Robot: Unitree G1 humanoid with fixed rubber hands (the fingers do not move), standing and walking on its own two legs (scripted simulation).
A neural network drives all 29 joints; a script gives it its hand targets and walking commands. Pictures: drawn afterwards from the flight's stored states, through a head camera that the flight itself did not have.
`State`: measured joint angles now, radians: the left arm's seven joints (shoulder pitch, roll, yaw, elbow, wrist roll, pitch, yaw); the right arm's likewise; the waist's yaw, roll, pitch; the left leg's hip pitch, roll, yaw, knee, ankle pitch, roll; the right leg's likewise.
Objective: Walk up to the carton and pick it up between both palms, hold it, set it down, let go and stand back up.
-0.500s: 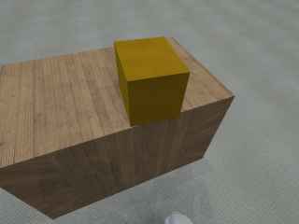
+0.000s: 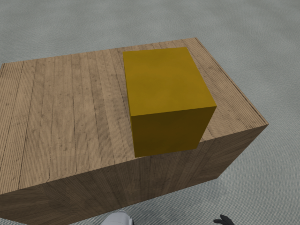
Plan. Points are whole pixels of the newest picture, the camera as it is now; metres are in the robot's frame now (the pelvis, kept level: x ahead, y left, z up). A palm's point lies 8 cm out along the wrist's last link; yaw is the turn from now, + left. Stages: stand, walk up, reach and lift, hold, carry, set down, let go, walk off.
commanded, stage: walk up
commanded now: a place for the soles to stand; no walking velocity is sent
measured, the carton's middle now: (160, 102) +0.49 +0.00 +0.02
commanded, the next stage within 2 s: none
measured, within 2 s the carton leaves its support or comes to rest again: neither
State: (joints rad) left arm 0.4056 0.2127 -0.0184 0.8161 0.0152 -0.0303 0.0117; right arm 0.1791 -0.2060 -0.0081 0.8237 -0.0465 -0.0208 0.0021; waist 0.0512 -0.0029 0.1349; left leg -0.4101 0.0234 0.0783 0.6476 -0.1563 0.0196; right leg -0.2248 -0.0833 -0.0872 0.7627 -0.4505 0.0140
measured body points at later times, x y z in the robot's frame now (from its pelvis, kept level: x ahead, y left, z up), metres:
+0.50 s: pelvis +0.01 +0.01 +0.01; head +0.02 +0.01 +0.46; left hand +0.12 +0.25 -0.12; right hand +0.09 -0.25 -0.12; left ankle +0.10 +0.12 -0.71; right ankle -0.01 -0.12 -0.71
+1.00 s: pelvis -0.03 -0.07 +0.00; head +0.00 -0.06 +0.45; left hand +0.06 +0.21 -0.13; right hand -0.01 -0.36 -0.13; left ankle +0.10 +0.12 -0.71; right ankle -0.02 -0.21 -0.71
